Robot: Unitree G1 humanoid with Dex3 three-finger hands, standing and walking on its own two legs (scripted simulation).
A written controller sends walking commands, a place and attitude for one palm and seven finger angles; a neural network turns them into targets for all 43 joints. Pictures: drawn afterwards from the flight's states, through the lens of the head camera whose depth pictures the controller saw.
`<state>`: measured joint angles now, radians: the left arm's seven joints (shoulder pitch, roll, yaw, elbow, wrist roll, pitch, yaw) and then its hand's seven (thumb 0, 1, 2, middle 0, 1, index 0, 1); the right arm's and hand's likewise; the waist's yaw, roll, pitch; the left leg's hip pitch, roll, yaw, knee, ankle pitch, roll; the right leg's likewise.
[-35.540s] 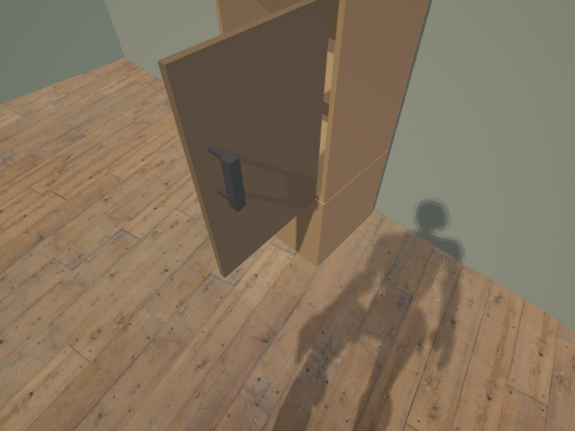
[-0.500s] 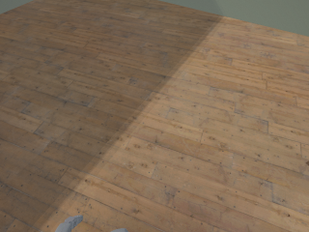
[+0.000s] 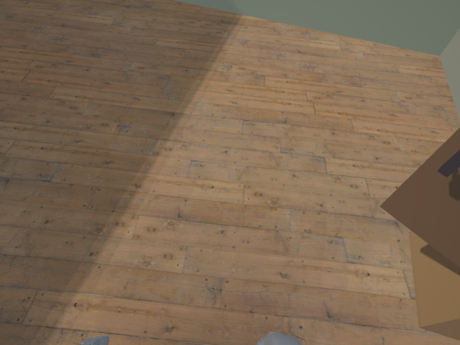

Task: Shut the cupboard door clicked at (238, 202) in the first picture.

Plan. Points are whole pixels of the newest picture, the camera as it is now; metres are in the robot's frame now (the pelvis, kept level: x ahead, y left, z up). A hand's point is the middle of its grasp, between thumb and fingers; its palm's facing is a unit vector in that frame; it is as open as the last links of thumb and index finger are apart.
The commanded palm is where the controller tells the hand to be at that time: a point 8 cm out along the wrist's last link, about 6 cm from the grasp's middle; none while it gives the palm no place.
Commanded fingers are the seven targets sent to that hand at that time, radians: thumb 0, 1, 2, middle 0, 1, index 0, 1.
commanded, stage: turn to face it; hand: left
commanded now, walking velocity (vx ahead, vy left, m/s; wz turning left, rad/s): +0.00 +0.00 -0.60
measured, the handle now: out of the picture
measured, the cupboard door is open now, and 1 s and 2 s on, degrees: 58 58 58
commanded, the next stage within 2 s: take the last steps up to it in 1.24 s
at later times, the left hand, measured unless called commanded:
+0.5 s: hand (150, 326) +0.17 +0.17 -0.18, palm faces -0.25 -0.95 -0.21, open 7.4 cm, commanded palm none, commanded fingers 0.00 0.90 0.90 -0.20 -0.30 -0.20 -0.30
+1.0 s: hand (198, 288) +0.24 +0.08 -0.16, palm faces -0.54 -0.80 -0.27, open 7.4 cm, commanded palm none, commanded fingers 0.00 0.90 0.90 -0.20 -0.30 -0.20 -0.30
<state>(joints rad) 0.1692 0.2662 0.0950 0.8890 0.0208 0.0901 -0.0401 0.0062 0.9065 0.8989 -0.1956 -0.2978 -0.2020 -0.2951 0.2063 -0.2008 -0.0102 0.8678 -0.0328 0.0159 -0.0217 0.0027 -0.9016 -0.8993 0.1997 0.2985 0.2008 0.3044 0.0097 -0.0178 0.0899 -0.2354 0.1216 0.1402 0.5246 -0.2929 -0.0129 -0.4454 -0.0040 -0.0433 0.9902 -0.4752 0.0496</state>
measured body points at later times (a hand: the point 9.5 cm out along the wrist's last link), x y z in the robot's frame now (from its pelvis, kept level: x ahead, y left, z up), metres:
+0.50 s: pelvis +0.04 -0.01 -0.01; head +0.08 +0.00 +0.44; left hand +0.18 +0.22 -0.16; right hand +0.06 -0.29 -0.13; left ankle +0.08 +0.10 -0.74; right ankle +0.00 -0.13 -0.74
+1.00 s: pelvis +0.04 -0.03 -0.01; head +0.07 -0.07 +0.44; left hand +0.27 +0.12 -0.14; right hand -0.07 -0.29 -0.16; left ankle +0.09 +0.09 -0.67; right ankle -0.02 -0.13 -0.74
